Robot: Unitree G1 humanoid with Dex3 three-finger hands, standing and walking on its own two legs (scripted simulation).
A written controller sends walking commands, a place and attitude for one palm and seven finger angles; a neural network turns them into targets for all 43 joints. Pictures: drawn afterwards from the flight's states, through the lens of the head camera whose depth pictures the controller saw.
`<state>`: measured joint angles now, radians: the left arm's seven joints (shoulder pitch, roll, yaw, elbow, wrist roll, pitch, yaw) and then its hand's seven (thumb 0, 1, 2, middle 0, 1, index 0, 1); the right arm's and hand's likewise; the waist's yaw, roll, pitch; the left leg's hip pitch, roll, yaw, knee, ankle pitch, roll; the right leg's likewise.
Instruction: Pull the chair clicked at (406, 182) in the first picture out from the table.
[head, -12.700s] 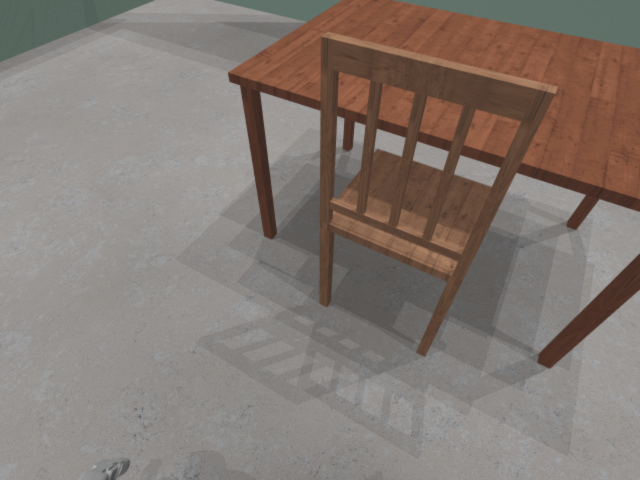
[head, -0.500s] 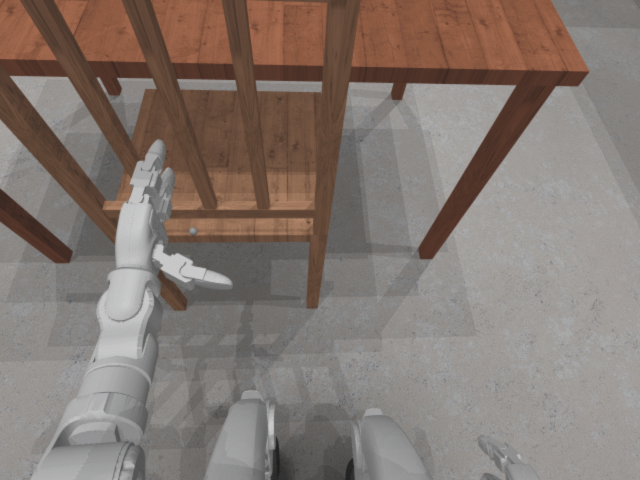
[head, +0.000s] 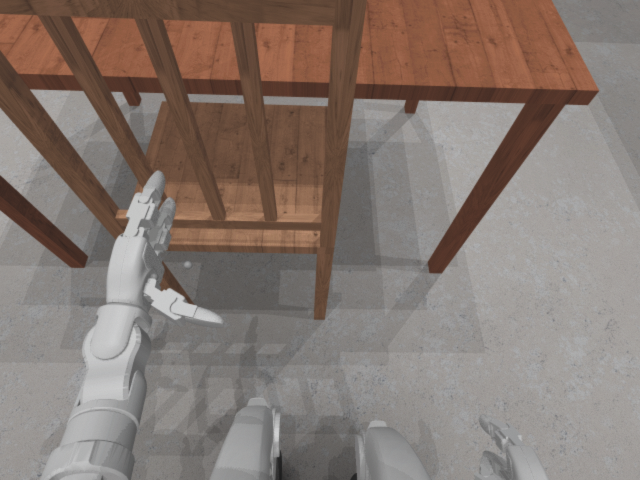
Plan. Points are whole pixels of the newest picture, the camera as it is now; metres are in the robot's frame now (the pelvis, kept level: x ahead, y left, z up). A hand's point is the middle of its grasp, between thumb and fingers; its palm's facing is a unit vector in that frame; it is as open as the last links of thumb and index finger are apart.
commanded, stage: aim the fingers beside a spindle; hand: left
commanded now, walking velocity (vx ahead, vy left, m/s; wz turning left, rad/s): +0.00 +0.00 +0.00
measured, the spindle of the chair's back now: (193, 144) +0.53 +0.19 +0.06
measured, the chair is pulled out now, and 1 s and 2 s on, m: -0.01 -0.01 -0.01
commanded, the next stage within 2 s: push the fingers through the gap in 0.56 s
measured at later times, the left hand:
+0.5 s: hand (187, 262) +0.37 +0.17 +0.02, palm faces -0.02 -1.00 -0.05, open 16.9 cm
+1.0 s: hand (192, 238) +0.40 +0.18 +0.02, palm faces -0.01 -1.00 -0.04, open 16.9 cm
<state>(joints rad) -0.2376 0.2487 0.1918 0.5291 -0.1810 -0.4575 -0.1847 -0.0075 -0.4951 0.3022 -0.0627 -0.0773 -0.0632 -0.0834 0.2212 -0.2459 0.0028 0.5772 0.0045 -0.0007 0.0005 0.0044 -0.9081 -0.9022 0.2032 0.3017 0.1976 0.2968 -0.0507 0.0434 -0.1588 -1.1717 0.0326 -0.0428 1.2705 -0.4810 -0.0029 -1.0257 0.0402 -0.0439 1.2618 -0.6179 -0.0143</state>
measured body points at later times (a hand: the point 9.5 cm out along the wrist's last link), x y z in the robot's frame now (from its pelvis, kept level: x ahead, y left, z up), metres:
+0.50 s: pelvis -0.01 +0.01 +0.00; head +0.10 +0.02 +0.44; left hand +0.36 +0.23 +0.03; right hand +0.10 -0.25 -0.12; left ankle +0.06 +0.12 -0.62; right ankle -0.01 -0.12 -0.62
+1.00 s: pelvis -0.01 +0.01 -0.01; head +0.11 +0.03 +0.43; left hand +0.40 +0.23 +0.03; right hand +0.11 -0.24 -0.12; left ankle +0.06 +0.12 -0.62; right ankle -0.01 -0.12 -0.62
